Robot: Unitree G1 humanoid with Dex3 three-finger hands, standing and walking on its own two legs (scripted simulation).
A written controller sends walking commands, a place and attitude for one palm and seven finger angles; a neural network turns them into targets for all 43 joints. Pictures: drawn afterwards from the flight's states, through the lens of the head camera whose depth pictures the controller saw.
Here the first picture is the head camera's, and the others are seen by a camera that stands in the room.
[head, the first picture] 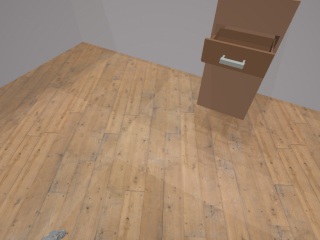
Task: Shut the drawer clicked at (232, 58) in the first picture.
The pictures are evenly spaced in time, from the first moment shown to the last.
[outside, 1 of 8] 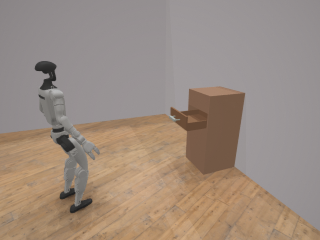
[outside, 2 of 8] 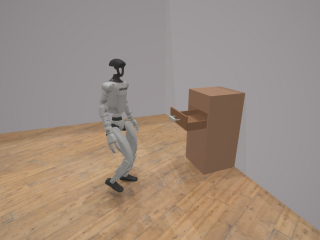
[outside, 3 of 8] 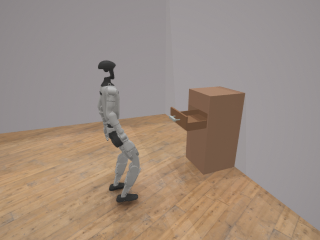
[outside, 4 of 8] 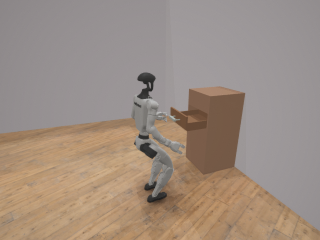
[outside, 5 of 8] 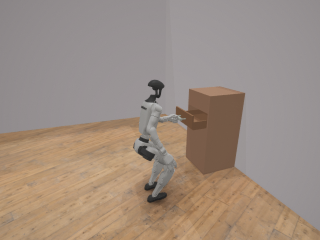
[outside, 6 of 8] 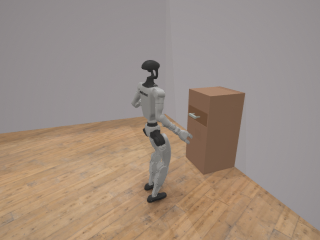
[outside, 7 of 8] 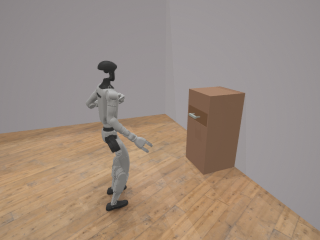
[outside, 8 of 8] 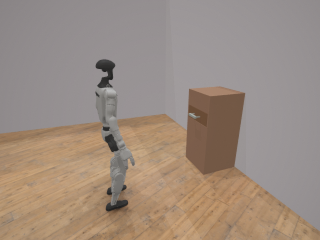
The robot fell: no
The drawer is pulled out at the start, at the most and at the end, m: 0.25 0.25 0.00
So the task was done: yes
